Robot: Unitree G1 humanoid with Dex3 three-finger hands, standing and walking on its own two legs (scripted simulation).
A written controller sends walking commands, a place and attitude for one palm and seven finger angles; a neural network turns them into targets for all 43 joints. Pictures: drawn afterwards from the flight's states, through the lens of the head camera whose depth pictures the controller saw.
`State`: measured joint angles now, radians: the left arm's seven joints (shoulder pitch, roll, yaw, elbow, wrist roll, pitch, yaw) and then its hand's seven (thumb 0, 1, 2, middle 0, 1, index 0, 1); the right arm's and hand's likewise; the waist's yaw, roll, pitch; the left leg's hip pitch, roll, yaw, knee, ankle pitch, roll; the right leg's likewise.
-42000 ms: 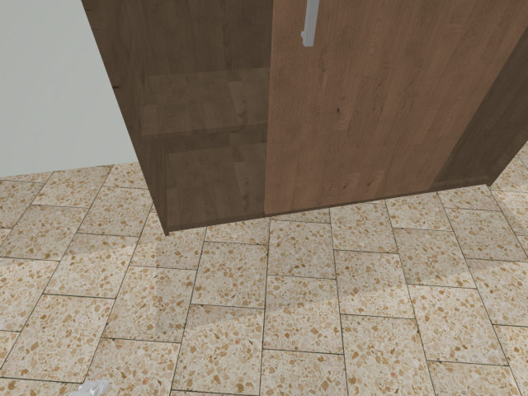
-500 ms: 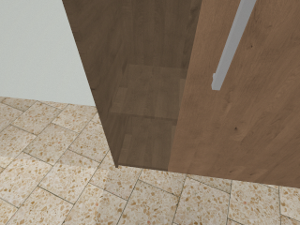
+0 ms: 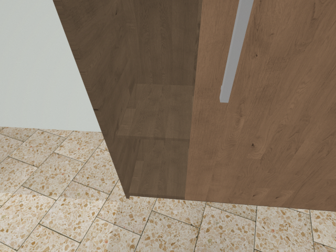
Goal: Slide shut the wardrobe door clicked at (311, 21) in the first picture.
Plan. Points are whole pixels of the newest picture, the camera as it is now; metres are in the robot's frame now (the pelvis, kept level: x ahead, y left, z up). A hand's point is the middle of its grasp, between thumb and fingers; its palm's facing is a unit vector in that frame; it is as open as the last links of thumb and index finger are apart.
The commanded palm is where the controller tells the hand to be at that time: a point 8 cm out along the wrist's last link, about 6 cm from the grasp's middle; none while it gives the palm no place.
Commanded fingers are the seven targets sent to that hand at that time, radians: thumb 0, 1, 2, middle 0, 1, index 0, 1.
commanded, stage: look again from close up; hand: right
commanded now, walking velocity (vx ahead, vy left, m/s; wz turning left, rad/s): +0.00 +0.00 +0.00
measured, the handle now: (234, 44) +0.54 -0.14 +0.25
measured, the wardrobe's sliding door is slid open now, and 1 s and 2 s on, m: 0.35 0.35 0.35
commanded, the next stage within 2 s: none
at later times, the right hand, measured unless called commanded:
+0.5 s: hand out of the picture -0.04 -0.16 -0.18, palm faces +0.04 +0.99 -0.13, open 7.4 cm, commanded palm none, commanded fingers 0.00 -0.90 -0.90 0.20 0.30 0.20 0.30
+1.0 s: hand out of the picture -0.02 -0.16 -0.18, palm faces +0.03 +0.99 -0.14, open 7.4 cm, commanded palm none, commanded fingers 0.00 -0.90 -0.90 0.20 0.30 0.20 0.30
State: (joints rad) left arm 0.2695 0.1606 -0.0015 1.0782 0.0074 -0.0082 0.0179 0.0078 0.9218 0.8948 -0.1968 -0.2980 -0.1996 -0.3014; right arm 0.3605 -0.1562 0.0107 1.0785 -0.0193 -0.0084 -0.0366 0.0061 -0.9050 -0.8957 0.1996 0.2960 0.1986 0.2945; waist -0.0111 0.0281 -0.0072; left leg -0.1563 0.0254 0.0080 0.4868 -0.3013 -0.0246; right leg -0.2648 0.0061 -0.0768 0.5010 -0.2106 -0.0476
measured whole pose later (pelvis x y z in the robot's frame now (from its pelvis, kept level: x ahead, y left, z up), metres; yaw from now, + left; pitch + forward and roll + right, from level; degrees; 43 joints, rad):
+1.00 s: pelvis +0.01 +0.00 +0.00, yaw +1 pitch -1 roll +0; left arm 0.30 0.13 0.00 1.13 0.00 -0.01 0.02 0.01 0.92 0.89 -0.20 -0.30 -0.20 -0.30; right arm 0.37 -0.12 0.01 1.10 -0.02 -0.01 -0.04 0.01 -0.91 -0.90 0.20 0.30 0.20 0.29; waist -0.01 0.03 0.00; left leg -0.14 0.03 -0.01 0.44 -0.28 -0.03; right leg -0.24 0.02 -0.09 0.44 -0.19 -0.05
